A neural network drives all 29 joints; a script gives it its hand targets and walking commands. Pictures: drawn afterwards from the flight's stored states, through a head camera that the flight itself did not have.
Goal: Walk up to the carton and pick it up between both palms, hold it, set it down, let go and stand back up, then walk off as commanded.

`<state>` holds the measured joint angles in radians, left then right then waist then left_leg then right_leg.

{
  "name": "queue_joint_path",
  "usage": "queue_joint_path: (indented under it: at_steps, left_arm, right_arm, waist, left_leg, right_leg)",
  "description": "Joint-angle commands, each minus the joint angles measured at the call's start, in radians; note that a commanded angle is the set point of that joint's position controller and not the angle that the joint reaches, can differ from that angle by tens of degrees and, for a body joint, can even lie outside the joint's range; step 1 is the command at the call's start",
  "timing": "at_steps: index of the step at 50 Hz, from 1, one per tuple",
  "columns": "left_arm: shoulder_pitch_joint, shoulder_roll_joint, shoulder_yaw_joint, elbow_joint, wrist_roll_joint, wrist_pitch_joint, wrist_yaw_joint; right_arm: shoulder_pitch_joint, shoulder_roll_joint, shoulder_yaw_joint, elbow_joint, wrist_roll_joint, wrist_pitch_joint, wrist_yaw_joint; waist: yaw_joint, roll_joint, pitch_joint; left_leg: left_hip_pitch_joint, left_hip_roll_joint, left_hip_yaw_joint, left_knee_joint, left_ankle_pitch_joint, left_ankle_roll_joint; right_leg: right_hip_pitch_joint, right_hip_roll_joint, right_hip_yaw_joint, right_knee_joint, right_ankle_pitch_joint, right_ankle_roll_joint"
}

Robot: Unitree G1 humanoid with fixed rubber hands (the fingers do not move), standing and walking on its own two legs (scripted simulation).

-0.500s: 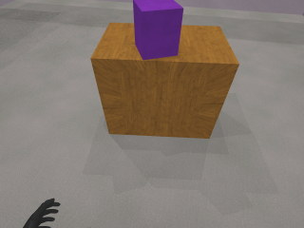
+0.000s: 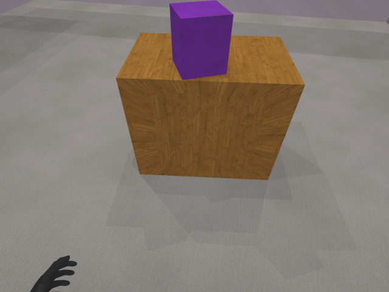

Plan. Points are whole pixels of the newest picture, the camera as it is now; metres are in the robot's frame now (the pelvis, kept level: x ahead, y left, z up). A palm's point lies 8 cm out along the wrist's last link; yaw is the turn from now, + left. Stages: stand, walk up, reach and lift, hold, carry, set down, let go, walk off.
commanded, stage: stand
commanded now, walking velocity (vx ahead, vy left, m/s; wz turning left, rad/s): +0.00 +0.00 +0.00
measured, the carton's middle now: (199, 40) +1.12 +0.00 +0.06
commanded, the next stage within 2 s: none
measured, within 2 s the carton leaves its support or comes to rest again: neither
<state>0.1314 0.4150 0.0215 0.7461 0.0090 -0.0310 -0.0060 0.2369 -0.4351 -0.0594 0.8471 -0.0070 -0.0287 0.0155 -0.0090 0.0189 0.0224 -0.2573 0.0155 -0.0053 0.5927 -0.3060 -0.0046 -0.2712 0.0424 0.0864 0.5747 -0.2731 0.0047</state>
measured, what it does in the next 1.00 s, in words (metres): stands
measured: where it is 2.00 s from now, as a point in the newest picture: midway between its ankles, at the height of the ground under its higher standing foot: outside the picture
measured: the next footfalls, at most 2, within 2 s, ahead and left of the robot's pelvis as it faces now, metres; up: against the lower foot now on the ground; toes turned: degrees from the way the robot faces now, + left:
none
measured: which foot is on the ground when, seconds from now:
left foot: down 0.00-1.00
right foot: down 0.00-1.00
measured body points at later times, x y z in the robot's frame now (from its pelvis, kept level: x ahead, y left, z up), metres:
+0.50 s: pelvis -0.01 +0.00 +0.00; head -0.01 -0.01 +0.45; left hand +0.16 +0.31 -0.07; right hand +0.08 -0.34 -0.10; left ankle +0.01 +0.12 -0.73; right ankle +0.02 -0.13 -0.73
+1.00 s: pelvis -0.01 +0.00 +0.00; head -0.01 -0.01 +0.45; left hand +0.15 +0.31 -0.07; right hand +0.08 -0.34 -0.10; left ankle +0.01 +0.12 -0.73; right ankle +0.02 -0.13 -0.73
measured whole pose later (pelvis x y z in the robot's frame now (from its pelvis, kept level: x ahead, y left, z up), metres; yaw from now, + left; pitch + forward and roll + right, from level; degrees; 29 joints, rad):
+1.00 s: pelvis -0.01 +0.00 +0.00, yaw +0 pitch -2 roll +0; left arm 0.13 0.41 0.02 0.80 0.01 -0.02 -0.01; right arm 0.23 -0.44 -0.06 0.90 -0.01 -0.03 0.01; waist -0.01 0.02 0.01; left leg -0.25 0.02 -0.01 0.54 -0.27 -0.01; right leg -0.26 0.04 0.09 0.53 -0.23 0.00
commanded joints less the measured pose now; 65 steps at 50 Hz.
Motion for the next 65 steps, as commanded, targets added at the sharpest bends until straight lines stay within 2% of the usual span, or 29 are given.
queue_joint_path:
  at_steps: [1,3,4,10,11,17,20,21,23,24,26,28,30,31,32,38,40,42,43,48,49,50,52,54,56,60,61,62,65]
  left_arm:
    - [-0.078,0.161,0.03,0.034,-0.013,-0.007,0.001]
    - [-0.062,0.151,0.03,0.04,-0.007,-0.009,0.004]
    - [-0.067,0.158,0.03,0.043,-0.011,-0.009,0.002]
    - [-0.048,0.157,0.029,0.045,-0.001,-0.015,0.005]
    - [-0.082,0.182,0.031,0.05,0.001,-0.007,0.005]
    - [-0.085,0.172,0.034,0.055,-0.003,-0.01,0.002]
    - [-0.06,0.165,0.031,0.065,-0.008,-0.014,-0.003]
    - [-0.058,0.171,0.029,0.068,-0.009,-0.015,0.0]
    - [-0.05,0.159,0.025,0.071,-0.007,-0.011,0.001]
    - [-0.071,0.172,0.023,0.079,-0.001,-0.009,0.006]
    - [-0.074,0.157,0.028,0.069,-0.009,-0.013,0.008]
    - [-0.065,0.167,0.024,0.091,-0.007,-0.008,0.004]
    - [-0.057,0.158,0.025,0.081,-0.005,-0.014,0.003]
    - [-0.076,0.175,0.028,0.083,-0.004,-0.013,0.003]
    - [-0.071,0.174,0.035,0.082,-0.001,-0.015,0.007]
    - [-0.068,0.169,0.022,0.091,-0.01,-0.015,-0.002]
    - [-0.074,0.171,0.023,0.09,-0.007,-0.007,0.001]
    - [-0.081,0.165,0.025,0.085,-0.013,-0.008,0.002]
    - [-0.053,0.165,0.022,0.094,-0.01,-0.009,-0.003]
    - [-0.076,0.187,0.032,0.097,-0.005,-0.004,-0.001]
    - [-0.08,0.16,0.024,0.103,-0.002,-0.009,0.001]
    - [-0.072,0.179,0.025,0.088,-0.004,-0.013,0.003]
    - [-0.053,0.165,0.024,0.1,-0.015,-0.01,0.001]
    - [-0.082,0.18,0.031,0.101,-0.008,-0.006,0.005]
    - [-0.067,0.174,0.026,0.092,-0.011,-0.007,0.002]
    - [-0.071,0.185,0.032,0.112,-0.002,-0.005,0.004]
    - [-0.088,0.164,0.026,0.105,-0.004,-0.005,0.005]
    - [-0.08,0.192,0.031,0.109,-0.01,-0.002,0.001]
    - [-0.087,0.171,0.025,0.123,-0.001,-0.005,0.004]
  right_arm:
    - [-0.099,-0.166,-0.005,-0.018,-0.005,-0.019,-0.011]
    - [-0.129,-0.162,-0.002,-0.014,-0.003,-0.015,-0.012]
    - [-0.114,-0.151,0.003,-0.009,-0.008,-0.019,-0.016]
    - [-0.12,-0.15,-0.01,-0.012,0.0,-0.015,-0.014]
    - [-0.127,-0.146,-0.003,-0.014,0.002,-0.016,-0.011]
    - [-0.124,-0.155,0.001,0.01,-0.004,-0.016,-0.007]
    - [-0.134,-0.162,-0.002,0.016,-0.005,-0.02,-0.009]
    - [-0.11,-0.149,-0.003,0.012,0.006,-0.02,-0.011]
    - [-0.133,-0.162,-0.011,0.008,-0.007,-0.017,-0.008]
    - [-0.118,-0.155,-0.005,0.009,0.003,-0.012,-0.007]
    - [-0.105,-0.156,-0.004,0.021,-0.004,-0.015,-0.012]
    - [-0.104,-0.166,-0.009,0.028,-0.007,-0.013,-0.009]
    - [-0.112,-0.156,-0.006,0.035,-0.007,-0.015,-0.007]
    - [-0.115,-0.154,-0.007,0.024,-0.004,-0.014,-0.008]
    - [-0.137,-0.144,-0.001,0.026,-0.007,-0.015,-0.009]
    - [-0.115,-0.15,0.0,0.031,-0.003,-0.017,-0.007]
    - [-0.121,-0.161,-0.002,0.031,-0.007,-0.016,-0.009]
    - [-0.125,-0.16,-0.007,0.03,-0.009,-0.016,-0.009]
    - [-0.131,-0.177,-0.013,0.035,-0.01,-0.011,-0.01]
    - [-0.109,-0.161,-0.005,0.041,-0.003,-0.012,-0.007]
    - [-0.127,-0.149,0.0,0.046,-0.004,-0.014,-0.008]
    - [-0.124,-0.145,-0.004,0.032,-0.001,-0.015,-0.007]
    - [-0.118,-0.16,-0.006,0.052,-0.001,-0.015,-0.005]
    - [-0.129,-0.153,-0.005,0.047,-0.006,-0.014,-0.007]
    - [-0.126,-0.152,-0.003,0.056,0.0,-0.014,-0.006]
    - [-0.113,-0.169,-0.004,0.059,-0.008,-0.016,-0.006]
    - [-0.109,-0.174,-0.009,0.071,-0.001,-0.012,-0.005]
    - [-0.103,-0.157,-0.002,0.07,-0.006,-0.012,-0.006]
    - [-0.113,-0.17,-0.01,0.056,0.003,-0.013,-0.013]
  waist:
    - [-0.01,-0.028,-0.065]
    - [0.01,0.007,-0.025]
    - [0.002,-0.031,-0.036]
    - [0.002,-0.023,-0.034]
    - [-0.021,-0.035,-0.036]
    - [-0.008,-0.031,-0.034]
    - [0.007,0.002,-0.074]
    - [-0.012,-0.047,-0.04]
    - [0.005,-0.067,-0.062]
    - [-0.016,-0.053,-0.053]
    - [-0.004,-0.016,-0.07]
    - [-0.017,-0.046,-0.062]
    - [0.007,-0.039,-0.003]
    - [-0.009,-0.057,-0.01]
    - [-0.001,0.019,-0.037]
    - [0.004,-0.076,-0.049]
    - [-0.006,-0.021,-0.032]
    - [0.003,-0.013,-0.085]
    - [0.006,-0.051,-0.079]
    - [-0.006,-0.039,-0.079]
    - [-0.008,0.003,-0.046]
    - [-0.006,-0.047,-0.031]
    - [0.009,-0.029,-0.07]
    - [-0.002,-0.095,-0.084]
    - [-0.001,-0.023,-0.044]
    - [0.0,-0.053,-0.063]
    - [-0.009,-0.015,-0.061]
    - [-0.006,-0.029,-0.055]
    - [-0.015,-0.036,-0.04]
  left_leg:
    - [0.054,0.119,-0.14,-0.199,0.206,0.065]
    - [0.027,0.117,-0.141,-0.206,0.19,0.068]
    - [0.034,0.118,-0.14,-0.212,0.197,0.063]
    - [0.058,0.103,-0.125,-0.199,0.164,0.064]
    - [0.064,0.085,-0.106,-0.19,0.154,0.061]
    - [0.035,0.109,-0.14,-0.236,0.064,0.059]
    - [0.061,0.12,-0.142,-0.225,0.155,0.058]
    - [0.062,0.107,-0.134,-0.229,0.154,0.062]
    - [0.068,0.108,-0.129,-0.214,0.194,0.055]
    - [0.094,0.094,-0.121,-0.22,0.193,0.05]
    - [0.108,0.104,-0.117,-0.196,0.225,0.054]
    - [0.08,0.105,-0.128,-0.212,0.142,0.055]
    - [0.035,0.106,-0.142,-0.232,0.072,0.058]
    - [0.033,0.105,-0.142,-0.236,0.075,0.059]
    - [0.044,0.102,-0.139,-0.224,0.098,0.058]
    - [0.055,0.117,-0.141,-0.242,0.092,0.06]
    - [0.07,0.101,-0.126,-0.221,0.147,0.05]
    - [0.084,0.101,-0.128,-0.225,0.169,0.057]
    - [0.085,0.116,-0.131,-0.216,0.219,0.061]
    - [0.076,0.097,-0.112,-0.209,0.161,0.046]
    - [0.084,0.1,-0.112,-0.216,0.16,0.052]
    - [0.061,0.106,-0.139,-0.219,0.161,0.057]
    - [0.075,0.104,-0.124,-0.219,0.174,0.052]
    - [0.074,0.102,-0.125,-0.222,0.156,0.06]
    - [0.071,0.094,-0.125,-0.22,0.187,0.052]
    - [0.07,0.103,-0.125,-0.225,0.19,0.056]
    - [0.077,0.087,-0.108,-0.219,0.177,0.053]
    - [0.08,0.102,-0.106,-0.222,0.207,0.05]
    - [0.037,0.108,-0.145,-0.248,0.117,0.056]
  right_leg:
    - [0.078,-0.117,0.059,-0.115,0.178,-0.055]
    - [0.078,-0.114,0.062,-0.116,0.19,-0.051]
    - [0.102,-0.115,0.064,-0.116,0.195,-0.053]
    - [0.076,-0.132,0.08,-0.153,0.18,-0.05]
    - [0.047,-0.128,0.09,-0.163,0.13,-0.061]
    - [0.07,-0.11,0.078,-0.17,0.092,-0.053]
    - [0.109,-0.125,0.072,-0.147,0.157,-0.055]
    - [0.081,-0.123,0.083,-0.158,0.165,-0.062]
    - [0.114,-0.135,0.069,-0.169,0.188,-0.056]
    - [0.078,-0.139,0.087,-0.179,0.168,-0.058]
    - [0.079,-0.133,0.092,-0.179,0.203,-0.057]
    - [0.083,-0.126,0.076,-0.176,0.133,-0.049]
    - [0.05,-0.108,0.072,-0.178,0.093,-0.049]
    - [0.055,-0.112,0.069,-0.173,0.086,-0.047]
    - [0.07,-0.121,0.079,-0.172,0.12,-0.049]
    - [0.088,-0.125,0.078,-0.181,0.105,-0.053]
    - [0.067,-0.132,0.092,-0.194,0.121,-0.056]
    - [0.103,-0.131,0.082,-0.165,0.157,-0.06]
    - [0.098,-0.12,0.069,-0.157,0.174,-0.054]
    - [0.076,-0.132,0.094,-0.173,0.127,-0.056]
    - [0.069,-0.135,0.088,-0.193,0.151,-0.06]
    - [0.06,-0.124,0.083,-0.176,0.157,-0.06]
    - [0.09,-0.128,0.079,-0.175,0.157,-0.057]
    - [0.11,-0.128,0.081,-0.172,0.168,-0.061]
    - [0.091,-0.139,0.094,-0.189,0.161,-0.059]
    - [0.109,-0.129,0.079,-0.177,0.177,-0.05]
    - [0.092,-0.134,0.083,-0.187,0.152,-0.052]
    - [0.09,-0.142,0.095,-0.188,0.143,-0.05]
    - [0.107,-0.131,0.077,-0.198,0.106,-0.059]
